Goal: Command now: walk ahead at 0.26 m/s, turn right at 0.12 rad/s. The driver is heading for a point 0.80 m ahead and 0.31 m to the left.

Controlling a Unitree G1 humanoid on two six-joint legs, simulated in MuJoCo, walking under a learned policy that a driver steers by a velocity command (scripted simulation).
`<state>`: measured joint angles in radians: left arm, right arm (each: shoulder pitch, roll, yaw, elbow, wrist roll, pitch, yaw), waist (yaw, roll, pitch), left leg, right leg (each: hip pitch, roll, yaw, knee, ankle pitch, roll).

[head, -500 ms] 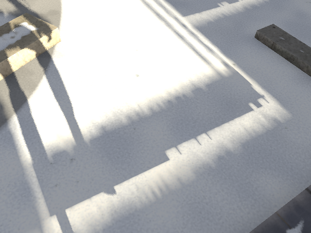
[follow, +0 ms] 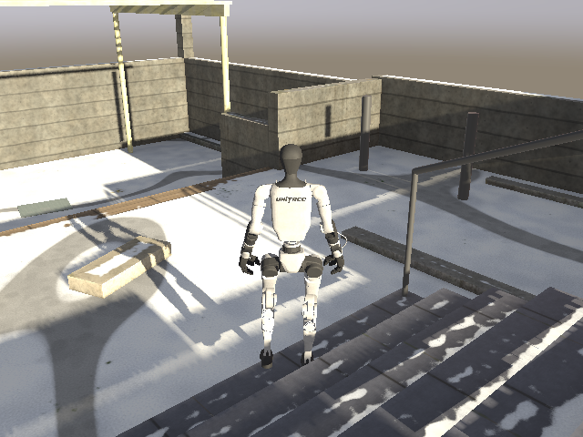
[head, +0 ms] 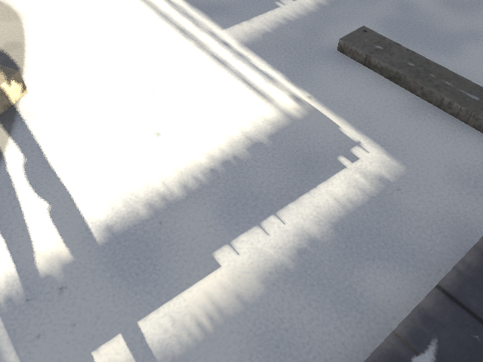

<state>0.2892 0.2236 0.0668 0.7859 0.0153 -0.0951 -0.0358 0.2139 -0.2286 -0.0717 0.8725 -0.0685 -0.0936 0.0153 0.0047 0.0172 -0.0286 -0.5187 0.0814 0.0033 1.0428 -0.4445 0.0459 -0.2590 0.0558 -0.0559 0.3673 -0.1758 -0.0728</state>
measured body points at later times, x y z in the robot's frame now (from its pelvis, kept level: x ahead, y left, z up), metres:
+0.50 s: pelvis +0.21 +0.10 -0.15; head +0.22 +0.13 +0.30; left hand +0.10 +0.33 -0.30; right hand +0.38 -0.14 -0.25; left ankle +0.24 +0.21 -0.89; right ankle +0.03 -0.08 -0.69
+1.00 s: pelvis +0.48 +0.10 -0.16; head +0.52 +0.10 +0.28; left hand +0.71 +0.33 -0.24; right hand +0.43 -0.15 -0.31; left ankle +0.28 +0.23 -0.81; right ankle +0.58 +0.02 -0.89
